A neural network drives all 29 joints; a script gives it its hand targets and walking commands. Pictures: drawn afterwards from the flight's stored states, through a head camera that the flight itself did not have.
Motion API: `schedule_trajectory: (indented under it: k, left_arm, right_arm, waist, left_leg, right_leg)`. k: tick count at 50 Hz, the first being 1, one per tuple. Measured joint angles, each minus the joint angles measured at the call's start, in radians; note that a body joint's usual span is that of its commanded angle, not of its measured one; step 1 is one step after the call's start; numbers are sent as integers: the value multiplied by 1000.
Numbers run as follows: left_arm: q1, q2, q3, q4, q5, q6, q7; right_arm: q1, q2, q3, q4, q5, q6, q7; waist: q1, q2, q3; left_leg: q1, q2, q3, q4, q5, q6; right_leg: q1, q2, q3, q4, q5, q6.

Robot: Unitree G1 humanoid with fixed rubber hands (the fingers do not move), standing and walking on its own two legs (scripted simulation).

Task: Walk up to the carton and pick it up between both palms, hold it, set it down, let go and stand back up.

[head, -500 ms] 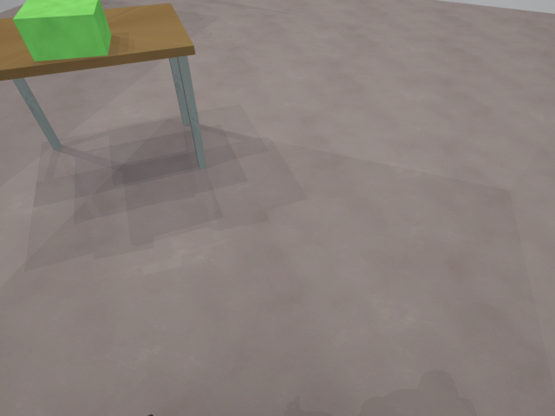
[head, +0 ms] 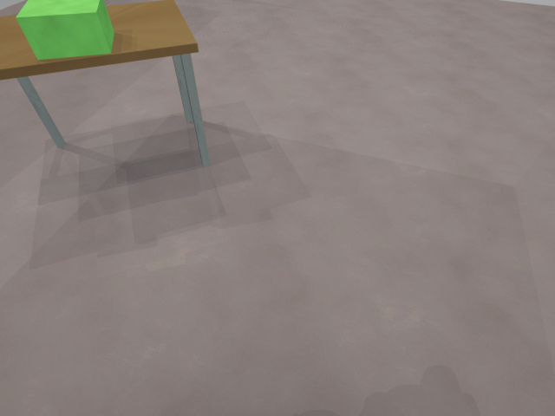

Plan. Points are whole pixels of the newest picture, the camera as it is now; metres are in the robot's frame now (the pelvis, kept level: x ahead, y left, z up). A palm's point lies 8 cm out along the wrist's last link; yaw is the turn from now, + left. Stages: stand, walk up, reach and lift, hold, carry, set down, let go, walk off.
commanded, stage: stand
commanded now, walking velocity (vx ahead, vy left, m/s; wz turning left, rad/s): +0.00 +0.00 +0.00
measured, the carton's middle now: (70, 25) +1.40 +0.82 -0.02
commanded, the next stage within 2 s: walk up in 0.72 s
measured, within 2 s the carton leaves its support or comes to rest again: neither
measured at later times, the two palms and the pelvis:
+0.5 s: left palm out of the picture -0.01 +0.21 -0.14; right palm out of the picture -0.02 -0.20 -0.14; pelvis +0.00 +0.00 +0.01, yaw +0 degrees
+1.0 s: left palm out of the picture -0.03 +0.22 -0.14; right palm out of the picture -0.01 -0.21 -0.14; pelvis +0.00 +0.01 +0.00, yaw +4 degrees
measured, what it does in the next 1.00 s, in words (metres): stands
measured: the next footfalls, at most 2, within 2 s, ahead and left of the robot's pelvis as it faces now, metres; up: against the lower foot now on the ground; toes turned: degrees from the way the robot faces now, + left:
left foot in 1.26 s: +0.14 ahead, +0.27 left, +0.00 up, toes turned +22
right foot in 1.68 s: +0.46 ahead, +0.09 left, +0.00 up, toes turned +15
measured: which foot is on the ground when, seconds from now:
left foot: down 0.00-0.96, up 0.98-1.00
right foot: down 0.00-1.00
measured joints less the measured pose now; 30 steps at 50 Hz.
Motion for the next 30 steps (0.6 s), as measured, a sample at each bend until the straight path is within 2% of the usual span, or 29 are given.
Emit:
schedule_trajectory:
  k: [18,30]
  left_arm:
    - [8,-34,-10,138,-5,-1,11]
    - [6,-48,-13,184,-6,2,15]
  right_arm:
    - [19,39,7,147,1,1,-11]
    - [31,57,13,197,2,3,-14]
  waist:
    - [-5,0,14]
    - [-9,0,30]
  left_leg:
    - [67,-3,4,-65,28,0]
    - [74,-3,7,-84,44,0]
  right_leg:
    - [62,-3,4,-59,26,3]
    - [67,-4,7,-73,40,4]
